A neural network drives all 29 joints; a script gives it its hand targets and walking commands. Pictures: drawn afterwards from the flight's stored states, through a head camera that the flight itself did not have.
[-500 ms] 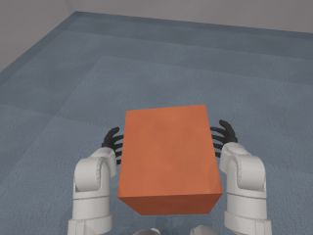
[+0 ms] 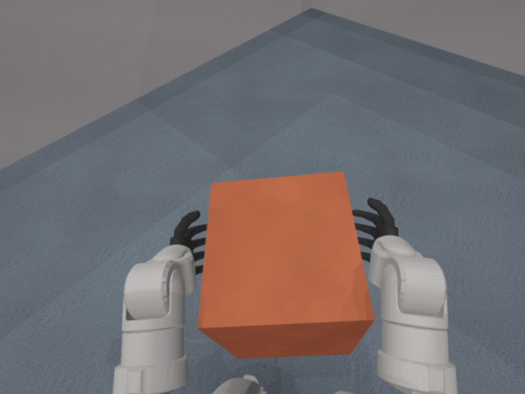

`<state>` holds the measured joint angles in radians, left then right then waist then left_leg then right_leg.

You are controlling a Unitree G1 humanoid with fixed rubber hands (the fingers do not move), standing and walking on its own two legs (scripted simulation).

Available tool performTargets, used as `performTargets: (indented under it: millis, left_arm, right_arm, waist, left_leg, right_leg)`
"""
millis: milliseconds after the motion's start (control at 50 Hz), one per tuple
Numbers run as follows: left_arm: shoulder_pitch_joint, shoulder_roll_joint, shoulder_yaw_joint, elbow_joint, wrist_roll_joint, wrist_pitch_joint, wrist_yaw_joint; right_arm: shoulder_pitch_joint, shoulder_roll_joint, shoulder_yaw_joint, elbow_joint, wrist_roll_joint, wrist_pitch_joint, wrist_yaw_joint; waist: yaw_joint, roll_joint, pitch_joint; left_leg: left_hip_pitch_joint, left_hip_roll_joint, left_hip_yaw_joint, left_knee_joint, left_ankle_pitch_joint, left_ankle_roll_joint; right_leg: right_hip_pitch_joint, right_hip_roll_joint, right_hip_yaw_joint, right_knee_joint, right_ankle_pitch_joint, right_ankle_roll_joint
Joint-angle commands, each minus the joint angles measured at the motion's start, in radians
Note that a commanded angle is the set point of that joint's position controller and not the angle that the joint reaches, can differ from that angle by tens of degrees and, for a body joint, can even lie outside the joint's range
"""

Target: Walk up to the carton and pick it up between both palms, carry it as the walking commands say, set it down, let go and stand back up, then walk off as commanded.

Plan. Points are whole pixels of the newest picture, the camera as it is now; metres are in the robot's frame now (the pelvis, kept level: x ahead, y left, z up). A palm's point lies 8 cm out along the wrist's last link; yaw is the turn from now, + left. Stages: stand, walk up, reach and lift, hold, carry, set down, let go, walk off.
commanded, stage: carry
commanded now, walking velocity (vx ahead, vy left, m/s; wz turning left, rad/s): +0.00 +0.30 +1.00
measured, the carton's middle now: (285, 274) +0.31 -0.01 -0.01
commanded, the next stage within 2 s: none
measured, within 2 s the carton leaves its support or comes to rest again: neither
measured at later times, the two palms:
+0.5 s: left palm out of the picture +0.29 +0.42 +0.06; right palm (180, 185) +0.42 +0.17 +0.07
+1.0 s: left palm out of the picture +0.15 +0.67 +0.07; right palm out of the picture +0.39 +0.51 +0.08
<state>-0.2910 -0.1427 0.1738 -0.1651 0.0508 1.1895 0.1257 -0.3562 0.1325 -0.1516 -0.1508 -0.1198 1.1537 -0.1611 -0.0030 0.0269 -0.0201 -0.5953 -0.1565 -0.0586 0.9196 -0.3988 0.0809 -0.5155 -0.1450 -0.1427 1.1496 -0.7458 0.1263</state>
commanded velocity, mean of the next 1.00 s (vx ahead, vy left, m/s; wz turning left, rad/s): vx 0.00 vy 0.30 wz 1.00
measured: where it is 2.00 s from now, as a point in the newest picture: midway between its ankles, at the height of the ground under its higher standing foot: outside the picture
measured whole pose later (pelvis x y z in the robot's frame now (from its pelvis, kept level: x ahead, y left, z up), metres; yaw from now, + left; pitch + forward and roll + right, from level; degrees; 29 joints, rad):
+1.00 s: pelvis +0.09 +0.37 -0.01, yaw +53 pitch +2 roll -1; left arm -0.28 -0.15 0.17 -0.17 0.05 1.21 0.12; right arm -0.29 0.15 -0.15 -0.21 -0.13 1.16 -0.16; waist 0.00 0.03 -0.05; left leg -0.61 -0.04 0.01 1.02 -0.42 0.06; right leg -0.31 -0.32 -0.17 1.19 -0.71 0.14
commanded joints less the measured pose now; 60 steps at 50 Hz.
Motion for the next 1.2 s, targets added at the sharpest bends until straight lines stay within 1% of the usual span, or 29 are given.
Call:
performTargets:
  millis: [0,20,40,60,80,160,220,280,300,340,400,480,580,600,620,640,680,720,820,860,880,900,920,940,980,1080,1140,1160,1180]
  left_arm:
    - [-0.78,-0.945,-0.777,-0.315,-0.454,-0.049,-0.24]
    - [-0.787,-0.944,-0.767,-0.321,-0.46,-0.053,-0.242]
    - [-0.778,-0.943,-0.758,-0.325,-0.462,-0.058,-0.245]
    - [-0.761,-0.919,-0.739,-0.327,-0.457,-0.054,-0.25]
    - [-0.747,-0.911,-0.725,-0.302,-0.453,-0.051,-0.25]
    - [-0.738,-0.888,-0.711,-0.247,-0.4,-0.043,-0.247]
    - [-0.691,-0.858,-0.693,-0.215,-0.389,-0.032,-0.245]
    - [-0.685,-0.846,-0.692,-0.206,-0.379,-0.019,-0.244]
    - [-0.65,-0.843,-0.693,-0.173,-0.365,-0.011,-0.248]
    - [-0.587,-0.863,-0.707,-0.135,-0.333,-0.002,-0.256]
    - [-0.693,-0.895,-0.734,-0.187,-0.379,-0.024,-0.26]
    - [-0.688,-0.969,-0.773,-0.215,-0.405,-0.043,-0.25]
    - [-0.782,-0.94,-0.777,-0.356,-0.456,-0.06,-0.242]
    - [-0.757,-0.936,-0.772,-0.349,-0.456,-0.061,-0.246]
    - [-0.736,-0.925,-0.754,-0.326,-0.446,-0.06,-0.25]
    - [-0.704,-0.903,-0.733,-0.296,-0.438,-0.051,-0.253]
    - [-0.762,-0.884,-0.711,-0.268,-0.428,-0.047,-0.257]
    - [-0.659,-0.906,-0.713,-0.181,-0.377,-0.029,-0.249]
    - [-0.68,-0.861,-0.703,-0.2,-0.384,-0.023,-0.245]
    - [-0.628,-0.85,-0.69,-0.175,-0.369,-0.014,-0.246]
    - [-0.61,-0.843,-0.687,-0.15,-0.356,-0.012,-0.252]
    - [-0.658,-0.833,-0.691,-0.163,-0.348,-0.014,-0.254]
    - [-0.599,-0.865,-0.705,-0.145,-0.341,-0.008,-0.259]
    - [-0.609,-0.864,-0.717,-0.142,-0.344,-0.011,-0.265]
    - [-0.692,-0.898,-0.736,-0.169,-0.38,-0.02,-0.266]
    - [-0.7,-0.967,-0.784,-0.254,-0.421,-0.053,-0.25]
    - [-0.774,-0.945,-0.799,-0.352,-0.462,-0.066,-0.244]
    - [-0.75,-0.946,-0.79,-0.351,-0.464,-0.069,-0.247]
    - [-0.757,-0.936,-0.781,-0.339,-0.463,-0.068,-0.248]
  right_arm:
    - [-0.532,0.939,0.709,-0.129,0.468,0.008,0.276]
    - [-0.57,0.941,0.721,-0.149,0.477,0.006,0.267]
    - [-0.603,0.943,0.73,-0.172,0.486,0.003,0.259]
    - [-0.588,0.943,0.735,-0.189,0.482,0.007,0.248]
    - [-0.615,0.942,0.74,-0.179,0.484,0.011,0.248]
    - [-0.586,0.945,0.742,-0.141,0.478,0.028,0.253]
    - [-0.511,0.912,0.721,-0.104,0.44,0.044,0.267]
    - [-0.444,0.9,0.699,-0.058,0.423,0.056,0.286]
    - [-0.413,0.876,0.681,-0.038,0.411,0.056,0.293]
    - [-0.384,0.926,0.661,0.004,0.407,0.049,0.305]
    - [-0.511,0.937,0.693,-0.079,0.45,0.039,0.302]
    - [-0.487,0.936,0.707,-0.108,0.452,0.028,0.295]
    - [-0.534,0.933,0.733,-0.186,0.472,0.009,0.273]
    - [-0.556,0.918,0.739,-0.202,0.473,0.007,0.266]
    - [-0.553,0.927,0.74,-0.204,0.468,0.01,0.256]
    - [-0.57,0.917,0.739,-0.207,0.463,0.018,0.252]
    - [-0.647,0.919,0.73,-0.175,0.468,0.022,0.251]
    - [-0.524,0.914,0.709,-0.106,0.446,0.04,0.268]
    - [-0.46,0.894,0.694,-0.071,0.413,0.05,0.29]
    - [-0.392,0.885,0.678,-0.041,0.399,0.057,0.299]
    - [-0.383,0.86,0.67,-0.03,0.39,0.056,0.303]
    - [-0.396,0.891,0.663,-0.026,0.39,0.049,0.31]
    - [-0.405,0.905,0.661,-0.03,0.393,0.043,0.31]
    - [-0.409,0.923,0.669,-0.052,0.404,0.037,0.308]
    - [-0.504,0.919,0.7,-0.092,0.435,0.036,0.304]
    - [-0.465,0.933,0.728,-0.141,0.445,0.016,0.298]
    - [-0.508,0.924,0.748,-0.197,0.459,0.001,0.283]
    - [-0.549,0.92,0.758,-0.221,0.463,-0.002,0.274]
    - [-0.561,0.932,0.76,-0.236,0.464,0.003,0.265]
  waist:
    - [-0.009,0.112,-0.579]
    - [0.013,0.074,-0.59]
    - [0.05,-0.13,-0.604]
    - [0.023,-0.452,-0.61]
    - [0.02,-0.41,-0.564]
    - [0.006,-0.245,-0.408]
    - [-0.009,-0.319,-0.378]
    - [-0.042,-0.35,-0.462]
    - [-0.053,-0.258,-0.496]
    - [-0.01,0.318,-0.42]
    - [-0.019,0.079,-0.324]
    - [-0.019,0.191,-0.501]
    - [0.0,0.093,-0.577]
    - [0.04,0.029,-0.583]
    - [0.042,-0.291,-0.602]
    - [0.031,-0.483,-0.593]
    - [0.021,-0.281,-0.507]
    - [0.014,-0.191,-0.408]
    - [-0.013,-0.29,-0.341]
    - [-0.037,-0.308,-0.412]
    - [-0.05,-0.267,-0.468]
    - [-0.053,-0.12,-0.45]
    - [-0.013,0.22,-0.411]
    - [-0.012,0.267,-0.362]
    - [-0.017,0.134,-0.304]
    - [-0.009,0.197,-0.574]
    - [0.008,0.118,-0.604]
    - [0.048,0.019,-0.611]
    - [0.034,-0.353,-0.615]
  left_leg:
    - [0.308,0.198,-0.386,-0.255,1.036,0.108]
    - [0.149,0.192,-0.314,-0.199,0.898,0.076]
    - [-0.116,0.101,-0.13,-0.013,0.527,0.021]
    - [-0.371,0.044,0.044,0.279,-0.199,-0.062]
    - [-0.434,0.149,0.057,0.467,-0.248,-0.086]
    - [-0.389,0.22,0.037,0.311,-0.078,-0.098]
    - [-0.249,0.257,0.111,0.157,-0.093,-0.09]
    - [0.211,0.142,0.214,-0.111,-0.054,-0.029]
    - [0.421,0.065,0.163,-0.192,-0.084,0.006]
    - [0.591,0.223,-0.413,-0.263,1.253,0.185]
    - [0.462,0.239,-0.456,-0.298,1.353,0.157]
    - [0.555,0.201,-0.465,-0.323,1.181,0.166]
    - [0.281,0.201,-0.38,-0.24,1.061,0.119]
    - [0.088,0.168,-0.278,-0.128,0.894,0.074]
    - [-0.171,0.039,-0.057,0.086,0.252,0.009]
    - [-0.347,0.07,0.034,0.411,-0.244,-0.064]
    - [-0.384,0.201,-0.018,0.54,-0.17,-0.077]
    - [-0.412,0.238,0.009,0.384,-0.096,-0.085]
    - [-0.144,0.276,0.128,0.049,-0.085,-0.062]
    - [0.187,0.165,0.224,-0.095,-0.036,-0.033]
    - [0.381,0.089,0.218,-0.146,-0.047,-0.013]
    - [0.461,0.086,0.003,-0.249,0.208,0.057]
    - [0.496,0.227,-0.351,-0.307,0.937,0.16]
    - [0.485,0.251,-0.521,-0.325,1.206,0.2]
    - [0.38,0.258,-0.512,-0.357,1.149,0.175]
    - [0.49,0.212,-0.448,-0.312,1.106,0.161]
    - [0.247,0.205,-0.357,-0.255,1.041,0.11]
    - [0.029,0.177,-0.258,-0.159,0.822,0.066]
    - [-0.215,0.059,-0.047,0.064,0.153,0.019]
  right_leg:
    - [0.264,0.056,0.134,-0.32,0.18,-0.056]
    - [0.467,0.011,0.148,-0.46,0.308,-0.094]
    - [0.771,-0.171,0.249,-0.645,0.785,-0.14]
    - [0.938,-0.5,0.393,-0.583,1.256,-0.213]
    - [0.906,-0.602,0.378,-0.538,1.507,-0.293]
    - [0.826,-0.441,0.096,-0.446,1.365,-0.188]
    - [0.699,-0.468,0.002,-0.45,1.413,-0.177]
    - [0.46,-0.351,-0.152,-0.196,1.532,-0.071]
    - [0.297,-0.294,-0.137,0.032,1.373,-0.046]
    - [-0.14,0.032,-0.046,0.334,-0.063,0.049]
    - [-0.133,0.057,0.065,0.17,-0.145,0.037]
    - [-0.07,0.099,0.094,0.004,0.014,0.02]
    - [0.369,0.044,0.132,-0.353,0.247,-0.056]
    - [0.603,-0.034,0.175,-0.532,0.459,-0.106]
    - [0.867,-0.291,0.324,-0.643,0.992,-0.164]
    - [0.934,-0.57,0.414,-0.561,1.41,-0.263]
    - [0.878,-0.549,0.28,-0.474,1.566,-0.303]
    - [0.865,-0.478,0.141,-0.463,1.406,-0.194]
    - [0.606,-0.468,-0.046,-0.465,1.386,-0.135]
    - [0.44,-0.367,-0.156,-0.27,1.449,-0.058]
    - [0.327,-0.32,-0.154,-0.063,1.343,-0.04]
    - [0.159,-0.203,-0.083,0.12,0.903,-0.003]
    - [-0.044,-0.023,-0.083,0.249,0.099,0.044]
    - [-0.118,0.077,-0.013,0.289,-0.173,0.041]
    - [-0.058,0.058,0.058,0.146,-0.16,0.036]
    - [0.082,0.075,0.12,-0.086,0.054,-0.009]
    - [0.437,0.043,0.124,-0.379,0.213,-0.069]
    - [0.691,-0.05,0.175,-0.561,0.488,-0.111]
    - [0.907,-0.34,0.353,-0.629,1.045,-0.176]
